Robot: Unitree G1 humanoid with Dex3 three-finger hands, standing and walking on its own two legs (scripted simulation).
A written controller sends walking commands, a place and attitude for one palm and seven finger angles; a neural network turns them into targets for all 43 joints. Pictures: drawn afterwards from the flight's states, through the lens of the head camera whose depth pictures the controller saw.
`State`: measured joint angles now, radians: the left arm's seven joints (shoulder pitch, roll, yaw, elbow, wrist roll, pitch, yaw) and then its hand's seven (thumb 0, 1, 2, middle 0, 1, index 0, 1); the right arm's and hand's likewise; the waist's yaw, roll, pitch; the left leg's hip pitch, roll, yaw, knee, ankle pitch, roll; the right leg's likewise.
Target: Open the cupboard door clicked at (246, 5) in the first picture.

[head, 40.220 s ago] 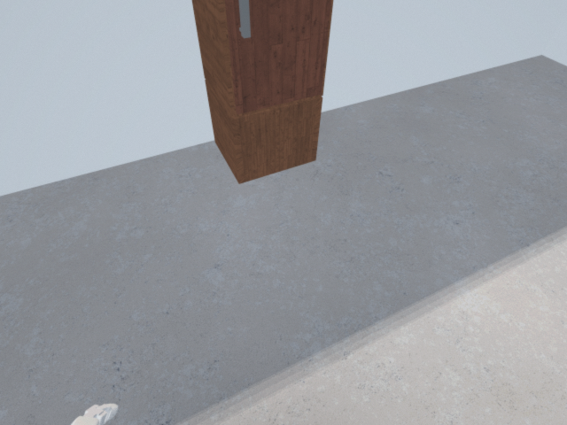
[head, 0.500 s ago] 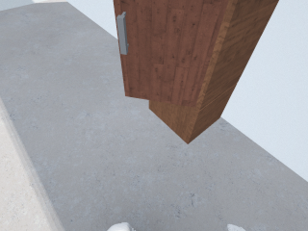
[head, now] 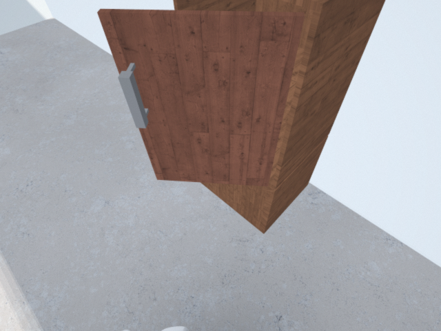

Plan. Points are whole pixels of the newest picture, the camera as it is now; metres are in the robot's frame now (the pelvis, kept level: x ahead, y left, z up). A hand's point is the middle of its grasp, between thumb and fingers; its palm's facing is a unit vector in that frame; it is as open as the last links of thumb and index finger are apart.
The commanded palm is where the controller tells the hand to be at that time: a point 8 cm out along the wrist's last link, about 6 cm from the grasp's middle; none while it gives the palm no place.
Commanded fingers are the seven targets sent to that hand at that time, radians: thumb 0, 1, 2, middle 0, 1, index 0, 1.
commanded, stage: come to a stop and stand still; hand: left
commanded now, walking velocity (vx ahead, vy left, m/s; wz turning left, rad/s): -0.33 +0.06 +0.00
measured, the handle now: (137, 96) +0.63 +0.23 +0.06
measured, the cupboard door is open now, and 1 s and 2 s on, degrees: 39 39 39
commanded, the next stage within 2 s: look again from close up in 1.56 s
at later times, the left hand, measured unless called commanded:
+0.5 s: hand out of the picture +0.10 +0.20 -0.17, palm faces +0.01 -0.96 -0.29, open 7.4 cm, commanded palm none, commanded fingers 0.00 0.90 0.90 -0.20 -0.30 -0.20 -0.30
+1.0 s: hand out of the picture +0.10 +0.24 -0.16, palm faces -0.03 -0.95 -0.30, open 7.4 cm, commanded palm none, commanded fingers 0.00 0.90 0.90 -0.20 -0.30 -0.20 -0.30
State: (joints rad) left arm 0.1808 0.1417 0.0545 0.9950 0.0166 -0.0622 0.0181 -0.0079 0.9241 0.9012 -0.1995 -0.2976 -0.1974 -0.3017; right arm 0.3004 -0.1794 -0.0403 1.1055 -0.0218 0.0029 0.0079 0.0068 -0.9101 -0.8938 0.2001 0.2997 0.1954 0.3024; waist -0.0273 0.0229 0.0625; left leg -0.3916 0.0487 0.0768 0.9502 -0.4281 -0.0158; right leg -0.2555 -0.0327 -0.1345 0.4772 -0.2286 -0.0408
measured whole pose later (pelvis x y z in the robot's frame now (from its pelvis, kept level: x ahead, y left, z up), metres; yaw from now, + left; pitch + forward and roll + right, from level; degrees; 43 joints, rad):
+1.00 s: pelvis +0.04 +0.03 -0.01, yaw -3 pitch -1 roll +0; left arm 0.25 0.22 0.01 0.98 0.02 0.01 0.03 0.00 0.91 0.90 -0.20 -0.30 -0.20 -0.30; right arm 0.24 -0.21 -0.03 0.94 -0.02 -0.01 -0.02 0.01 -0.90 -0.89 0.20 0.30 0.20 0.30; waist -0.01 0.03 0.01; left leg -0.20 -0.03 0.07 0.55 -0.32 0.04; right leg -0.24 -0.03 -0.02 0.58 -0.32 0.01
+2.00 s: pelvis +0.00 +0.00 +0.01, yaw -2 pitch -2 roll +0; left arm 0.17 0.28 -0.02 1.08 0.02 -0.02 0.01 0.00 0.91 0.90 -0.20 -0.30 -0.20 -0.30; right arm 0.17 -0.29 0.00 1.11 -0.01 -0.02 0.00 0.00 -0.90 -0.89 0.20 0.30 0.20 0.30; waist -0.01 0.02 0.03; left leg -0.15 0.01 0.04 0.35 -0.17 0.00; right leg -0.17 0.01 -0.05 0.37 -0.17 -0.03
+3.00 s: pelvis +0.05 +0.06 +0.00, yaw -3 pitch -2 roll -1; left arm 0.22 0.17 0.04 1.06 0.02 0.05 0.04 0.01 0.93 0.90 -0.20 -0.30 -0.20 -0.30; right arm 0.33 -0.07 0.00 1.13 -0.02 -0.01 -0.06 0.00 -0.90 -0.89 0.21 0.30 0.20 0.30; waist -0.03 -0.03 0.07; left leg -0.10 -0.03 0.11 0.41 -0.27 0.09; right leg -0.30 -0.04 -0.01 0.72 -0.39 0.01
